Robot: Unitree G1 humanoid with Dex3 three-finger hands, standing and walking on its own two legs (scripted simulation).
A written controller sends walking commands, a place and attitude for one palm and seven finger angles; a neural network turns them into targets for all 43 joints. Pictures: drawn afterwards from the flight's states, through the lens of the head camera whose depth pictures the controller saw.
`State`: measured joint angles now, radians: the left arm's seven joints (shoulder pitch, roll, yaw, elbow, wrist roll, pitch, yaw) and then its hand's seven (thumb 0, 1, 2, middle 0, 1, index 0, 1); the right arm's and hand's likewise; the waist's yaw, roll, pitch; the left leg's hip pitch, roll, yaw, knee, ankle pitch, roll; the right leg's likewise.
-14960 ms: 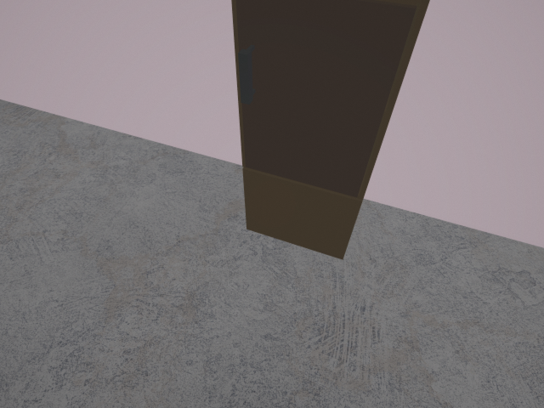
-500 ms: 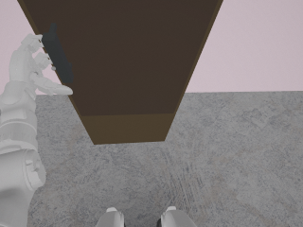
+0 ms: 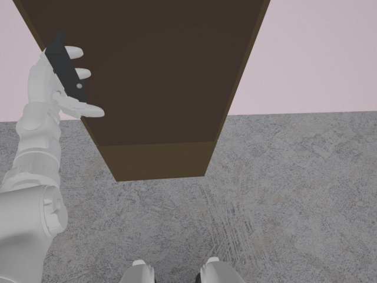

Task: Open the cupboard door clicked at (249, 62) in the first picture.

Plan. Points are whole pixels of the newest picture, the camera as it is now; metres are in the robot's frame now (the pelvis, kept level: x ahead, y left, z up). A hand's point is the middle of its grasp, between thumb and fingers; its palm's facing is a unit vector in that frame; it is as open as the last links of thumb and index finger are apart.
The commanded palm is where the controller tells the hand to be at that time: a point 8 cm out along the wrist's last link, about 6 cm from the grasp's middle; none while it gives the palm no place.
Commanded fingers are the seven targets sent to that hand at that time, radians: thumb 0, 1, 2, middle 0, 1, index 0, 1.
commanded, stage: slide the fingers in behind the handle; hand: left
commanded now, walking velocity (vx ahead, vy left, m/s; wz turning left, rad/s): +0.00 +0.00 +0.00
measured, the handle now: (71, 70) +0.55 +0.22 +0.09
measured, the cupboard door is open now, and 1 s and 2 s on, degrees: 0 0 28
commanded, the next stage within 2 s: close the thumb around the handle in 0.38 s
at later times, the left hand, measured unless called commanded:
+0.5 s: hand (73, 88) +0.50 +0.20 +0.09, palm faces +0.01 -1.00 +0.00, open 13.9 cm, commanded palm +0.48 +0.24 +0.09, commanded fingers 0.00 -0.39 0.35 -0.31 -1.21 -0.31 -1.21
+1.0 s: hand (79, 86) +0.50 +0.19 +0.09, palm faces +0.01 -1.00 +0.00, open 7.1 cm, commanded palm +0.47 +0.24 +0.09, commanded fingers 0.00 0.90 0.90 -0.40 -1.35 -0.40 -1.35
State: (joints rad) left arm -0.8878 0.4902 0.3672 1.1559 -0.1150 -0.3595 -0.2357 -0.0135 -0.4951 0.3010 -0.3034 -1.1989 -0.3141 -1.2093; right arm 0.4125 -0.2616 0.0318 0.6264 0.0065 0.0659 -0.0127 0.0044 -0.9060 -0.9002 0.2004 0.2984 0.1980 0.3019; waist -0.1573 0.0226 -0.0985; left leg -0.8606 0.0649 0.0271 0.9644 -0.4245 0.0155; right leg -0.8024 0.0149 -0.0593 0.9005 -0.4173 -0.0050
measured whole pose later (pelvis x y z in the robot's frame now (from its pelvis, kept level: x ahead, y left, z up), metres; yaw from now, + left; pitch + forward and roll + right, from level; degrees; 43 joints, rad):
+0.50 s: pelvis +0.00 +0.00 +0.00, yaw +0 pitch +19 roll -3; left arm -0.89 0.52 0.38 1.17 -0.12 -0.37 -0.27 -0.01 -0.50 0.30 -0.30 -1.20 -0.30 -1.20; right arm 0.39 -0.27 0.04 0.62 0.01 0.06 -0.02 0.00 -0.91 -0.90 0.20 0.30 0.20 0.30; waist -0.16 0.01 -0.09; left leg -0.87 0.06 0.03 0.97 -0.43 0.02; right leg -0.81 0.01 -0.06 0.90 -0.41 0.00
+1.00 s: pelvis +0.00 +0.01 +0.00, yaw +0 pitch +19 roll -3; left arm -0.88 0.46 0.35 1.14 -0.10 -0.37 -0.22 0.00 0.48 0.72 -0.37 -1.30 -0.37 -1.31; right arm 0.41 -0.25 0.03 0.62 0.00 0.06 -0.01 0.00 -0.91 -0.90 0.20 0.30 0.20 0.30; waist -0.16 0.03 -0.10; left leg -0.87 0.06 0.04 0.98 -0.43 0.03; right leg -0.81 0.01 -0.05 0.90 -0.42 0.01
